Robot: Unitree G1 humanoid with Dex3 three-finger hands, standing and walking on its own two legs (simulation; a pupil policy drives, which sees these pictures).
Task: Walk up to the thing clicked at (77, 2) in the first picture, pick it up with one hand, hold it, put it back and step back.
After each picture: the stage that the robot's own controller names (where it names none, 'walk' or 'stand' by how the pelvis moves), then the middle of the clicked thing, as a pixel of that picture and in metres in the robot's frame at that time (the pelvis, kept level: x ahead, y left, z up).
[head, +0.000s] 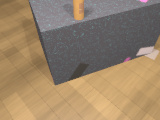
stand; (78, 0) +0.99 +0.03 -0.01
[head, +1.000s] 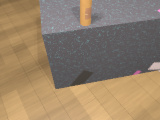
rise first; (85, 5) +0.89 +0.02 +0.01
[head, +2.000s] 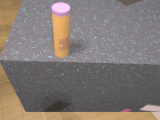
rise first; (61, 33) +0.58 +0.12 +0.03
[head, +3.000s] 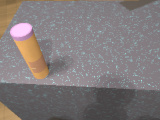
walk; (32, 54) +0.46 +0.22 +0.04
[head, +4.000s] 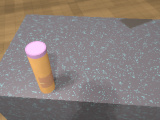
stand; (42, 70) +0.43 +0.18 -0.01
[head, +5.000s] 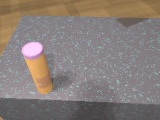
stand; (39, 71) +0.43 +0.19 -0.01
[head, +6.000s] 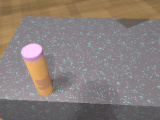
stand; (39, 72) +0.42 +0.19 -0.01
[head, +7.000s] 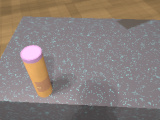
stand; (39, 74) +0.41 +0.19 -0.01
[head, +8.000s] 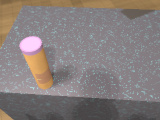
rise first; (39, 66) +0.43 +0.19 -0.01
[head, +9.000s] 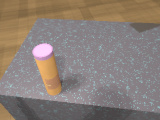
rise first; (49, 72) +0.42 +0.18 -0.01
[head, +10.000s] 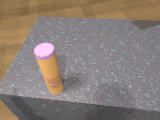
go down; (50, 71) +0.42 +0.17 -0.01
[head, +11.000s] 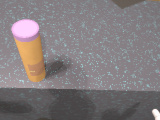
go down; (32, 55) +0.44 +0.16 +0.04
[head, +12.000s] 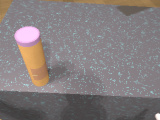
go down; (35, 60) +0.43 +0.16 +0.04
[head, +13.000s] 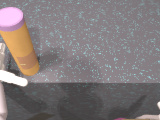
close in; (21, 47) +0.44 +0.18 +0.07
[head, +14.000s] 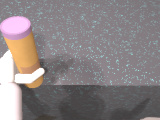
lift; (26, 58) +0.40 +0.16 +0.07
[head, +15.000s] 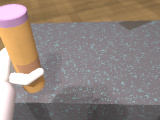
lift; (24, 55) +0.33 +0.16 +0.22
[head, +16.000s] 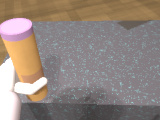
hold; (28, 65) +0.32 +0.16 +0.17
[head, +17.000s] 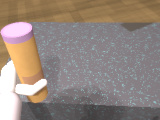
hold; (29, 67) +0.33 +0.17 +0.16
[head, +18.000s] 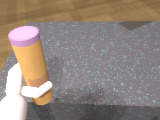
hold; (34, 70) +0.33 +0.15 +0.14
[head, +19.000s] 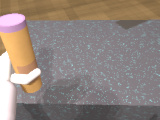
crouch; (23, 58) +0.37 +0.18 +0.15
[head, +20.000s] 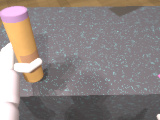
lower; (25, 48) +0.43 +0.17 +0.11
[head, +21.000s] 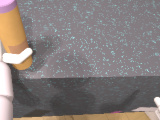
lower; (13, 37) +0.47 +0.18 +0.09
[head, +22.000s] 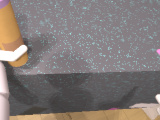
lower; (7, 33) +0.47 +0.18 +0.09
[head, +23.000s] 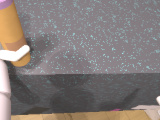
lower; (10, 33) +0.47 +0.18 +0.09
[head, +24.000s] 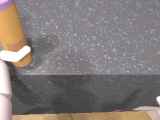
lower; (11, 34) +0.47 +0.18 +0.09
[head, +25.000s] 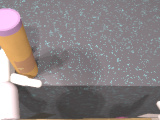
withdraw; (18, 51) +0.42 +0.17 +0.08
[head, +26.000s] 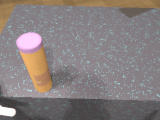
sink last; (37, 66) +0.41 +0.17 +0.04
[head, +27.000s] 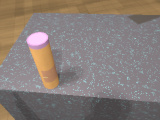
stand; (45, 63) +0.44 +0.18 +0.04
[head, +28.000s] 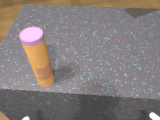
stand; (39, 60) +0.43 +0.17 +0.05
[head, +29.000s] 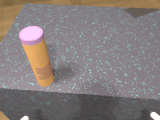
stand; (39, 60) +0.43 +0.18 +0.06
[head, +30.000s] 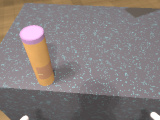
stand; (40, 59) +0.43 +0.17 +0.06
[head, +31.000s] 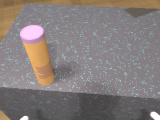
stand; (40, 59) +0.43 +0.17 +0.06
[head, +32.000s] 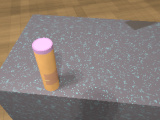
stand; (47, 67) +0.44 +0.17 +0.01
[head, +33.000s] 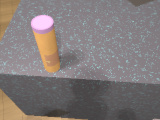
walk; (48, 47) +0.48 +0.14 +0.02
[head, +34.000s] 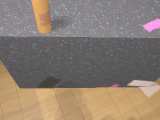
walk; (41, 8) +0.69 +0.20 +0.01
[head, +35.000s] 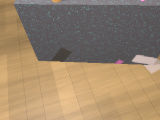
stand; out of the picture +1.03 +0.21 +0.02
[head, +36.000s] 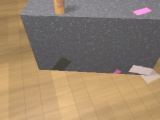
stand; out of the picture +1.06 +0.18 +0.00
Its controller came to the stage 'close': yes
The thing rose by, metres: 0.19
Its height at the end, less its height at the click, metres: +0.00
